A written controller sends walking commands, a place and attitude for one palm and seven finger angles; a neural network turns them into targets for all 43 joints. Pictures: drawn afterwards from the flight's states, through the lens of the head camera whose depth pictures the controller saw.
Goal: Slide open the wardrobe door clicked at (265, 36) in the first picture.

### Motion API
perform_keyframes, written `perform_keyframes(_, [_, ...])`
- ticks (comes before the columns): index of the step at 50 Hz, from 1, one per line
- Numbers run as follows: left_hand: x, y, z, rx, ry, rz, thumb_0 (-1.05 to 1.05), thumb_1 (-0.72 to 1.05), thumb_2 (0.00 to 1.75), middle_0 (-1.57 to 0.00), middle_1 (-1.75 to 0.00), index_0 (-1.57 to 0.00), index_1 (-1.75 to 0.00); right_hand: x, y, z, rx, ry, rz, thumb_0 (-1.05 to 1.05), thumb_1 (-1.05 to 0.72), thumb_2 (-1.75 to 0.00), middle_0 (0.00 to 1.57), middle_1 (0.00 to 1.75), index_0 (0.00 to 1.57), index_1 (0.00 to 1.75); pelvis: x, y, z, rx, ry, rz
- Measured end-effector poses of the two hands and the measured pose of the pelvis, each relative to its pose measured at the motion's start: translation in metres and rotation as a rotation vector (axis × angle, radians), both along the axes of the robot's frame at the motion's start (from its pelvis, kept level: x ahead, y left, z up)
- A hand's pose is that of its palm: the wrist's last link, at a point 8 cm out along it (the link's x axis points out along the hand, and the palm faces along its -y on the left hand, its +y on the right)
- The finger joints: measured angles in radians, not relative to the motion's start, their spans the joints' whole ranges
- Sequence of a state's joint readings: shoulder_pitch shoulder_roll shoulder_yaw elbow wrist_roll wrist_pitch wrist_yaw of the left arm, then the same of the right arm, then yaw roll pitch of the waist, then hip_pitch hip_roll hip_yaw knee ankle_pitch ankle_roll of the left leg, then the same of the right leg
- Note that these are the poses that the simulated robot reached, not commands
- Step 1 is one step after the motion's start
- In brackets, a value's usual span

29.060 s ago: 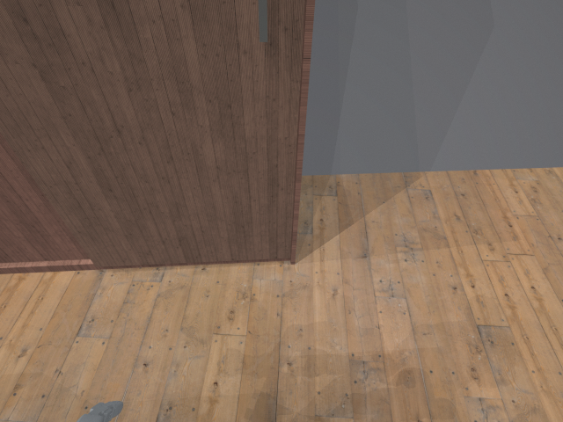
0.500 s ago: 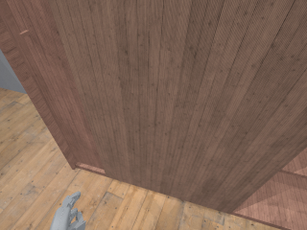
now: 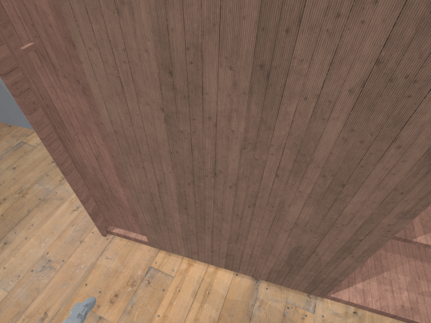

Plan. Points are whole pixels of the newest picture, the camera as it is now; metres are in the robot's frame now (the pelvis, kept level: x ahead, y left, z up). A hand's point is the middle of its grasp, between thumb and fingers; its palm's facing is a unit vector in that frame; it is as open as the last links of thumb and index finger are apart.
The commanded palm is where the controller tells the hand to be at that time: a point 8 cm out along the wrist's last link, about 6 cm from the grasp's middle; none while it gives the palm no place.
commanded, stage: slip the hand off the handle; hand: right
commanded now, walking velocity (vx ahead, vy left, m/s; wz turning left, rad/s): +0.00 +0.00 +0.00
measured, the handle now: out of the picture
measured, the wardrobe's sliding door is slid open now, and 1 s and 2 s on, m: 0.52 0.52 0.52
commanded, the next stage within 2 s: draw the hand back to the body in 0.52 s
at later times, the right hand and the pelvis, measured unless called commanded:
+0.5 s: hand out of the picture +0.23 -0.37 +0.26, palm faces +0.50 +0.85 -0.16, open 14.7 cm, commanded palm +0.18 -0.40 +0.25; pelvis +0.00 -0.01 +0.00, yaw -2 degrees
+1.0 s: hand out of the picture +0.19 -0.31 +0.25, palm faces +0.26 +0.96 -0.12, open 14.7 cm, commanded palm +0.15 -0.37 +0.23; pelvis -0.01 +0.01 +0.01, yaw -2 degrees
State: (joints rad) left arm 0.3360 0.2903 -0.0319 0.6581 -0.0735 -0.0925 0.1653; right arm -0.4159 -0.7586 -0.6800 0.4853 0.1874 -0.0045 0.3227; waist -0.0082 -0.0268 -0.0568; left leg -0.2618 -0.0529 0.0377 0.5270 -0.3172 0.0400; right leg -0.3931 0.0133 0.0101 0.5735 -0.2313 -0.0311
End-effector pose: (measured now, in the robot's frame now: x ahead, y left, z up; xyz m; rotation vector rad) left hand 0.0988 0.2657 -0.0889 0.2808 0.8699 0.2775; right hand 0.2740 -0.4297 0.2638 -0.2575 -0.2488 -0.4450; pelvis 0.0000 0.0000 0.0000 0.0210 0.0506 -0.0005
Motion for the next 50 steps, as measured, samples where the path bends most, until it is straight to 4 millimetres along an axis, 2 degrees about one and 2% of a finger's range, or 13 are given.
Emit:
perform_keyframes(6, [0.016,-0.016,0.007,-0.027,-0.087,-0.012,0.01,0.91,0.9,-0.2,-0.29,-0.2,-0.3,-0.016,0.005,-0.006,0.033,-0.03,0.026,-0.02,0.55,-0.2,0.29,1.16,0.26,1.15,0.001,-0.006,0.001,-0.004,-0.022,0.01])
perform_keyframes(16, [0.078,-0.057,0.028,-0.068,-0.251,-0.169,0.01,0.91,0.9,-0.2,-0.29,-0.2,-0.3,-0.065,0.012,-0.001,0.005,-0.054,-0.043,-0.02,0.55,-0.2,0.26,1.15,0.25,1.15,-0.001,-0.014,0.003,-0.006,-0.058,-0.017])
perform_keyframes(20, [0.099,-0.072,0.037,-0.079,-0.301,-0.219,0.01,0.91,0.9,-0.2,-0.3,-0.2,-0.3,-0.076,0.016,-0.003,0.013,-0.042,-0.035,-0.02,0.56,-0.2,0.26,1.15,0.25,1.15,-0.002,-0.014,0.003,-0.008,-0.069,-0.028])
perform_keyframes(24, [0.11,-0.081,0.045,-0.088,-0.334,-0.254,0.01,0.91,0.9,-0.2,-0.3,-0.2,-0.3,-0.084,0.021,-0.006,0.021,-0.031,-0.044,-0.02,0.56,-0.2,0.26,1.15,0.25,1.15,-0.003,-0.013,0.004,-0.009,-0.079,-0.034])
perform_keyframes(28, [0.114,-0.084,0.048,-0.093,-0.346,-0.271,0.01,0.91,0.9,-0.2,-0.3,-0.2,-0.3,-0.093,0.03,-0.004,0.002,-0.04,-0.043,-0.02,0.56,-0.2,0.26,1.15,0.25,1.15,-0.002,-0.011,0.005,-0.011,-0.09,-0.033])
perform_keyframes(33, [0.109,-0.079,0.045,-0.092,-0.33,-0.264,0.01,0.9,0.9,-0.2,-0.3,-0.21,-0.3,-0.103,0.034,0.001,-0.009,-0.058,-0.043,-0.02,0.56,-0.2,0.26,1.15,0.25,1.15,-0.001,-0.006,0.005,-0.012,-0.101,-0.036])
perform_keyframes(38, [0.1,-0.067,0.037,-0.095,-0.306,-0.231,0.01,0.9,0.9,-0.2,-0.3,-0.21,-0.3,-0.101,0.028,-0.014,0.118,0.082,0.019,-0.02,0.56,-0.2,0.26,1.15,0.25,1.15,-0.003,-0.003,0.006,-0.011,-0.112,-0.046])
perform_keyframes(43, [0.096,-0.056,0.037,-0.105,-0.333,-0.216,0.01,0.91,0.9,-0.2,-0.3,-0.2,-0.3,-0.095,0.052,-0.029,0.17,0.209,0.15,-0.02,0.55,-0.2,0.25,1.15,0.24,1.15,-0.005,-0.001,0.006,-0.012,-0.125,-0.046])
perform_keyframes(47, [0.095,-0.052,0.045,-0.119,-0.383,-0.21,0.01,0.91,0.9,-0.2,-0.3,-0.2,-0.3,-0.103,0.073,-0.019,0.109,0.158,0.212,-0.02,0.55,-0.2,0.26,1.15,0.25,1.15,-0.005,0.003,0.006,-0.016,-0.128,-0.033])
perform_keyframes(50, [0.095,-0.05,0.05,-0.131,-0.414,-0.211,0.01,0.91,0.9,-0.2,-0.3,-0.2,-0.3,-0.116,0.074,-0.012,0.11,0.089,0.196,-0.02,0.55,-0.2,0.26,1.15,0.25,1.15,-0.005,0.008,0.005,-0.015,-0.129,-0.029])
